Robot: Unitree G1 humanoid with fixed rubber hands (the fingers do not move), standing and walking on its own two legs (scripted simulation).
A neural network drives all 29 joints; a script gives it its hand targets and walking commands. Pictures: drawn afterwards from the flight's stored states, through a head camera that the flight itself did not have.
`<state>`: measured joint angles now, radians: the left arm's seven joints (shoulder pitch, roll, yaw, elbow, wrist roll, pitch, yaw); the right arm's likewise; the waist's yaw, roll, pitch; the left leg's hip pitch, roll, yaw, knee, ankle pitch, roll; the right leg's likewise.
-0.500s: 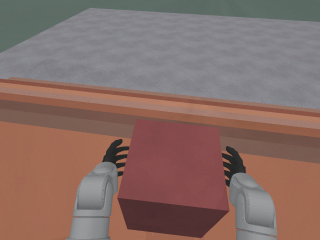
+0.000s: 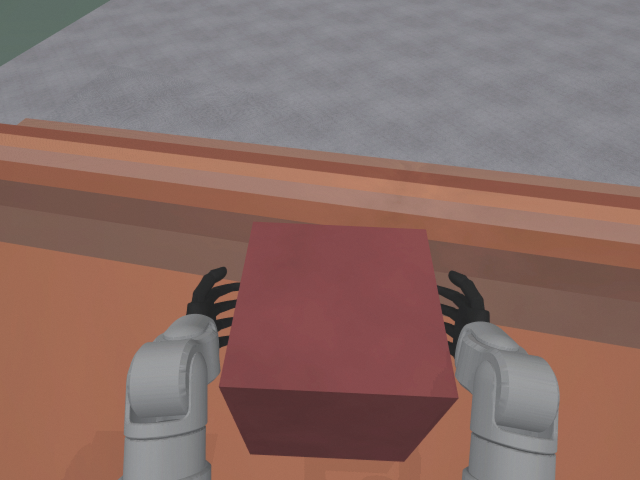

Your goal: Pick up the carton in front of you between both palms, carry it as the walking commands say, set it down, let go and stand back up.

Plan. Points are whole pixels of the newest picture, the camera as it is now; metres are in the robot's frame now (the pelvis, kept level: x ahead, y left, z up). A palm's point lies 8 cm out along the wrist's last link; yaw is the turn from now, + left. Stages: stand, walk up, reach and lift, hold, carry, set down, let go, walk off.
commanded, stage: carry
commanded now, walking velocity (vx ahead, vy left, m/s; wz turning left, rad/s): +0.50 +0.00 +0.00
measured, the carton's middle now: (332, 348) +0.29 +0.00 +0.01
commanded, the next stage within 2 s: none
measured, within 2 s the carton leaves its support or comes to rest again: neither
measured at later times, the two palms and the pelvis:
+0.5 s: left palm (264, 148) +0.64 +0.12 +0.07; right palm (436, 158) +0.61 -0.17 +0.07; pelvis +0.35 +0.00 -0.01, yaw -3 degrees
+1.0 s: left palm (311, 39) +1.05 +0.06 +0.10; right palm (434, 42) +1.05 -0.24 +0.09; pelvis +0.67 -0.07 -0.01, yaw -2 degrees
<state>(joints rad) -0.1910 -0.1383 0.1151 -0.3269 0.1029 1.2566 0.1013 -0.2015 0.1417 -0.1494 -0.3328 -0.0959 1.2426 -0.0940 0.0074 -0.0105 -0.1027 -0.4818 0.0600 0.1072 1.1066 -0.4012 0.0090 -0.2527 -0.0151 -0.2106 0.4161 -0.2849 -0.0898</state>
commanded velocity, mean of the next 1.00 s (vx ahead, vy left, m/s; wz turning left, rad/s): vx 0.50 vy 0.00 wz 0.00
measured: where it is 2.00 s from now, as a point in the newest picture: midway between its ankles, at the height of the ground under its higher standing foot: (329, 252)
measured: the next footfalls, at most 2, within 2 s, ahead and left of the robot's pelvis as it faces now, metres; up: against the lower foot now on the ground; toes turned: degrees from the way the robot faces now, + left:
left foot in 0.30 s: +0.40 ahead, +0.06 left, +0.00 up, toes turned +11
right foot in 0.76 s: +0.74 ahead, -0.12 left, +0.00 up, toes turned -8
